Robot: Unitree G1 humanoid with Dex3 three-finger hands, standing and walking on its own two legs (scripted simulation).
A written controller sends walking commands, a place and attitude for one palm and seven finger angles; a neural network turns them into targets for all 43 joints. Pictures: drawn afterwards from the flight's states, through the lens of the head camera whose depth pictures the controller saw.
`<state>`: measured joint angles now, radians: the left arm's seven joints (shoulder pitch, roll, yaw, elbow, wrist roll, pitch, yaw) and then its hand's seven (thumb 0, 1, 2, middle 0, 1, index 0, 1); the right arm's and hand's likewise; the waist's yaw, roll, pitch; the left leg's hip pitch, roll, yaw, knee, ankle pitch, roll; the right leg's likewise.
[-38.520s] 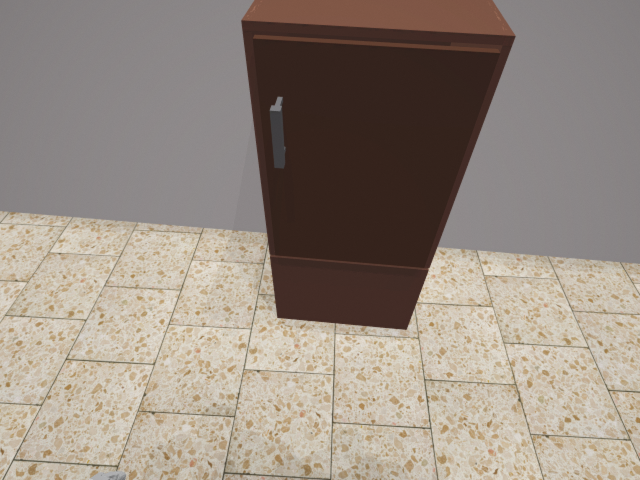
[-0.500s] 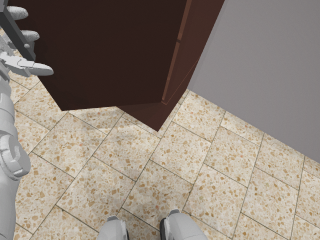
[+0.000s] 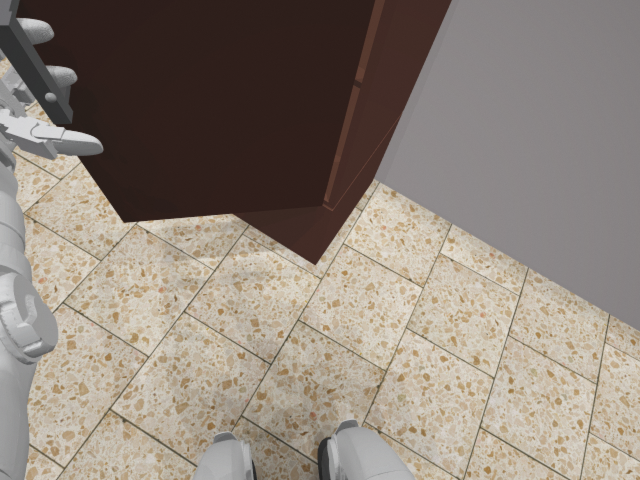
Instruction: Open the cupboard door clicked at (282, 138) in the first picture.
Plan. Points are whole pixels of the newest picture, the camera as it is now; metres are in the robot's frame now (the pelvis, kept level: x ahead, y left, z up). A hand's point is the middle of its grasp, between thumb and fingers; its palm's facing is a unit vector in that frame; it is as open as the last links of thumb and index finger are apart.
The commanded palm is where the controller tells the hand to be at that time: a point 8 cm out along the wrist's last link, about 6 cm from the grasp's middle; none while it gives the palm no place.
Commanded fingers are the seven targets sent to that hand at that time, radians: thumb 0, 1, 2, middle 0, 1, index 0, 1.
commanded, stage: close the thumb around the handle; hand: left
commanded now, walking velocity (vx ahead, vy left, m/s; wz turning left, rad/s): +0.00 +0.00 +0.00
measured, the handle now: (37, 62) +0.59 +0.26 +0.10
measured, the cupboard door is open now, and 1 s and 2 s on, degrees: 41 43 59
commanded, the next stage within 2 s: pull the door open along its arc in 0.62 s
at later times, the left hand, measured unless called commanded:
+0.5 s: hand (46, 96) +0.54 +0.25 +0.10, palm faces +0.03 -1.00 +0.00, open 6.3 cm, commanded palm +0.53 +0.28 +0.09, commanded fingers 0.00 0.90 0.90 -0.40 -1.35 -0.40 -1.35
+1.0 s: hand (58, 109) +0.53 +0.23 +0.10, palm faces +0.04 -1.00 -0.01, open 5.6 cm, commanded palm +0.47 +0.27 +0.09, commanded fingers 0.00 0.90 0.90 -0.40 -1.35 -0.40 -1.35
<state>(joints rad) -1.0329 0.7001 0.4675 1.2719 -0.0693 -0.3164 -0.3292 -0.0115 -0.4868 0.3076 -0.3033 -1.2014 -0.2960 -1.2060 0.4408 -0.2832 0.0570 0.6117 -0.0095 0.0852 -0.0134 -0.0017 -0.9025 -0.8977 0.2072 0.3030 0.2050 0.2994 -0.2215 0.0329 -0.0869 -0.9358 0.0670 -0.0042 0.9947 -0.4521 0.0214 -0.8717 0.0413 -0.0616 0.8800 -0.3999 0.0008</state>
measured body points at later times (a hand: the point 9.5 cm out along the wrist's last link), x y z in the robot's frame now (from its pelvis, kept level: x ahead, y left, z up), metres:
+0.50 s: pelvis +0.00 +0.01 +0.00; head +0.15 +0.04 +0.42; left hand +0.54 +0.30 +0.10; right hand -0.04 -0.25 -0.10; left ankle +0.00 +0.10 -0.68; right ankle +0.00 -0.13 -0.68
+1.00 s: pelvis +0.01 +0.01 +0.00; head +0.14 +0.03 +0.43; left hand +0.52 +0.29 +0.10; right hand -0.03 -0.25 -0.10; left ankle +0.00 +0.10 -0.68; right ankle +0.00 -0.13 -0.68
